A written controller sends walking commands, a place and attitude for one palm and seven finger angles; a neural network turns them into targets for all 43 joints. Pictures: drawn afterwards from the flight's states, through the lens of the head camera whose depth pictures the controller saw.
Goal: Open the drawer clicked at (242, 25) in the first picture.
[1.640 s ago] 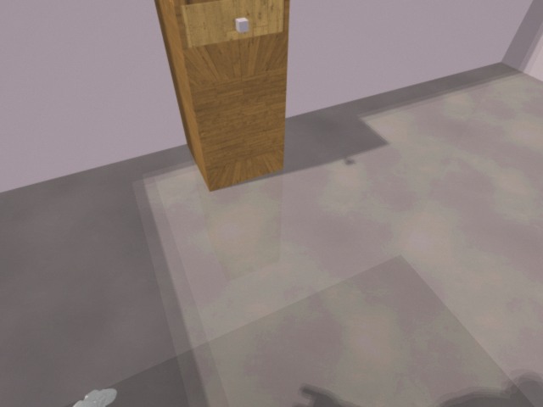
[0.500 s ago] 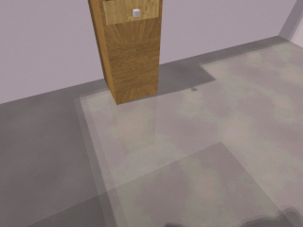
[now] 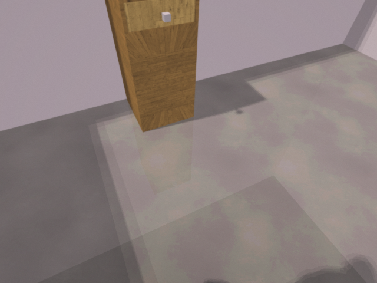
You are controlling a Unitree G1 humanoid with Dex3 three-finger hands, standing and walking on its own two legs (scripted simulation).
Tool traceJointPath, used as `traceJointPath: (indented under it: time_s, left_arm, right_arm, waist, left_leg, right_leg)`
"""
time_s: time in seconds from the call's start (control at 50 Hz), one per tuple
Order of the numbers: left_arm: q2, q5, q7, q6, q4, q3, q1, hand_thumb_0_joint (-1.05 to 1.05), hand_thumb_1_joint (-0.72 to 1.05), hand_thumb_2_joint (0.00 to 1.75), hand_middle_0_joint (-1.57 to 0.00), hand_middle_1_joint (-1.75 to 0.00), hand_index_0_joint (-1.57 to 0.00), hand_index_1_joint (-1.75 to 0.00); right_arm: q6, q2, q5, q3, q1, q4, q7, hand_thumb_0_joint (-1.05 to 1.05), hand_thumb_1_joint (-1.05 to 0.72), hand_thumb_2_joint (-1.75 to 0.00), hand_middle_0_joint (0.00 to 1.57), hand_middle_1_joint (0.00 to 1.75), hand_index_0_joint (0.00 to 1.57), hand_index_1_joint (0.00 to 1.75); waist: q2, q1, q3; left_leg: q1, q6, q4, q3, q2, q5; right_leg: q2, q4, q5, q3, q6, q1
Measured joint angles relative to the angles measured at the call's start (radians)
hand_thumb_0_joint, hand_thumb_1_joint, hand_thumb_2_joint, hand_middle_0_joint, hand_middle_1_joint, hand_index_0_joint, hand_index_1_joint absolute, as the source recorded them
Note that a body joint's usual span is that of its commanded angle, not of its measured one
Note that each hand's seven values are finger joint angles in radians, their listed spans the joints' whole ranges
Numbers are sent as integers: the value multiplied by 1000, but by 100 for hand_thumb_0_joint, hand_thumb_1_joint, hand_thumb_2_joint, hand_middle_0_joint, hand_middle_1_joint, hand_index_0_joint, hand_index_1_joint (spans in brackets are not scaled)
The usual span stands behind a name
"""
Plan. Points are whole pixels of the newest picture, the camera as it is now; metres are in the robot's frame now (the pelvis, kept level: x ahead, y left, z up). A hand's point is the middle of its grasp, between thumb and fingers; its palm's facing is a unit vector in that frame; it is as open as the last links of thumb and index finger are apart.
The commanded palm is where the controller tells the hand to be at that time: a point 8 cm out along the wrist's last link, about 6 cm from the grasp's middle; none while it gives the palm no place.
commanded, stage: walk to a spot facing it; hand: left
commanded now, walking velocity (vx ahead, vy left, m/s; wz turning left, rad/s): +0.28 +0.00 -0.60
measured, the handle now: (165, 15) +1.33 +0.22 +0.04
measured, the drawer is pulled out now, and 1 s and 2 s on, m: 0.00 0.00 0.00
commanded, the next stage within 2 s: none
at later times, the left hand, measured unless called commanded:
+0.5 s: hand out of the picture +0.12 +0.13 -0.17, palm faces -0.19 -0.97 -0.18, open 7.4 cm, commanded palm none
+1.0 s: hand (159, 169) +0.50 +0.14 -0.18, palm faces -0.43 -0.88 -0.18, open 7.4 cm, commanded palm none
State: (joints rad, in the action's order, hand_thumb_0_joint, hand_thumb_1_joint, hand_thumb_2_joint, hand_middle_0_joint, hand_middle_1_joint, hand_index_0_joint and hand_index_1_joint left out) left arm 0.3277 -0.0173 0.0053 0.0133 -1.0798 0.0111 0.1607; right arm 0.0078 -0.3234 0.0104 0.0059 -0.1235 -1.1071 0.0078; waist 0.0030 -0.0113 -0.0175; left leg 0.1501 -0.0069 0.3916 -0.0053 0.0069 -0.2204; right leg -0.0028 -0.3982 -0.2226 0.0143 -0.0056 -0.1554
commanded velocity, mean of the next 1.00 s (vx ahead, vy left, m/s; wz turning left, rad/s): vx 0.33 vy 0.00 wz -0.50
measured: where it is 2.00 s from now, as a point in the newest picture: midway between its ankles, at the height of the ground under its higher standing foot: (236, 206)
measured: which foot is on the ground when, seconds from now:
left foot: down 0.00-0.26, up 0.28-0.72, down 0.74-1.00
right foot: down 0.00-0.74, up 0.76-1.00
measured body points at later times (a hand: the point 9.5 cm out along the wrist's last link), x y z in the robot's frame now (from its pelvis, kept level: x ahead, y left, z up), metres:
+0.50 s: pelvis +0.12 -0.05 +0.00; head +0.14 -0.06 +0.45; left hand +0.13 +0.18 -0.15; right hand +0.13 -0.31 -0.15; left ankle +0.18 +0.08 -0.67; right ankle +0.06 -0.13 -0.74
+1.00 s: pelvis +0.34 -0.01 +0.00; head +0.37 +0.01 +0.45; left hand +0.52 +0.18 -0.16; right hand +0.24 -0.24 -0.13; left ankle +0.35 +0.05 -0.74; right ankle +0.29 -0.15 -0.63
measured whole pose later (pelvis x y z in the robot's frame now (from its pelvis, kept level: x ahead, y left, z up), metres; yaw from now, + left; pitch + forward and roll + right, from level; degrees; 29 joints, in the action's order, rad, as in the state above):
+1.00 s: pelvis +0.34 -0.01 +0.00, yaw -30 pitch +0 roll -2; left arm 0.25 -0.04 -0.02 0.02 -0.97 -0.10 0.23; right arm 0.09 -0.17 0.01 -0.05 -0.32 -1.02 0.04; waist 0.05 -0.01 -0.02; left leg 0.13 0.06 0.41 -0.28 0.05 -0.28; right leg -0.07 -1.24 -0.17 -0.02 -0.01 -0.62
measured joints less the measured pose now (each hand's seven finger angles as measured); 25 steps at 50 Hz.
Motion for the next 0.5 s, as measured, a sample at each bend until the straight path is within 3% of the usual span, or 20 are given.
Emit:
traceJointPath:
  time_s: [0.1, 0.2, 0.26, 0.28, 0.32, 0.36, 0.42, 0.5]
  left_arm:
    - [-35, -8, -21, 25, 20, -12, 84, 1, 90, 90, -20, -29, -20, -30]
    - [-81, -9, -42, 33, 35, -29, 144, 1, 90, 90, -20, -29, -20, -30]
    - [-107, -10, -53, 10, 62, -37, 152, 1, 90, 90, -20, -29, -20, -30]
    - [-107, -12, -51, -9, 73, -40, 156, 1, 90, 90, -20, -29, -20, -30]
    - [-120, -7, -33, -34, 80, -44, 158, 1, 90, 90, -20, -29, -20, -30]
    - [-132, -3, -22, -44, 83, -45, 176, 1, 90, 90, -20, -29, -20, -30]
    - [-150, -7, -13, -50, 71, -42, 211, 0, 90, 90, -20, -29, -20, -30]
    - [-172, -12, -13, -56, 46, -35, 246, 1, 90, 90, -21, -30, -20, -30]
  right_arm:
    - [-7, 44, 7, -7, -51, 29, -4, 0, -90, -90, 20, 30, 20, 30]
    - [18, 80, 7, -25, -116, 50, -2, 0, -90, -90, 20, 30, 20, 30]
    - [18, 79, 8, -33, -155, 44, -1, 0, -90, -90, 20, 30, 20, 30]
    - [11, 81, 5, -35, -166, 38, -1, 0, -90, -90, 20, 30, 20, 30]
    - [-9, 83, 4, -37, -172, 19, -4, 1, -90, -90, 20, 30, 20, 30]
    - [-17, 87, 4, -41, -166, 12, -9, 1, -90, -90, 20, 30, 20, 30]
    - [-10, 93, 9, -49, -130, 36, -15, 1, -90, -90, 20, 30, 20, 30]
    - [5, 102, 8, -60, -67, 99, -19, 1, -90, -90, 20, 30, 20, 30]
  waist:
    - [5, -9, 30]
    - [-2, -5, 11]
    - [-30, -1, -15]
    - [-30, -3, -19]
    - [-38, -11, -28]
    - [-36, -20, -24]
    - [-18, -23, -16]
    - [-8, -13, -10]
  left_leg:
    - [11, 1, 73, -49, 17, -76]
    - [-33, -13, 81, -118, 47, -124]
    - [-32, -36, 166, -135, 90, -190]
    - [8, -33, 277, -131, 102, -236]
    - [110, -22, 530, -76, 101, -274]
    - [203, -17, 681, -56, 96, -226]
    - [315, -29, 738, -63, 96, -139]
    - [421, -48, 674, -59, 107, -42]
  right_leg:
    - [17, -118, -106, 44, 14, -50]
    - [-4, -353, -251, -32, 9, -168]
    - [-12, -247, -169, -83, 14, -161]
    - [-9, -240, -65, -92, 23, -164]
    - [13, -273, -85, -103, 52, -156]
    - [32, -228, -119, -99, 69, -114]
    - [48, -122, -86, -64, 69, -53]
    - [56, -10, -54, -11, 64, 13]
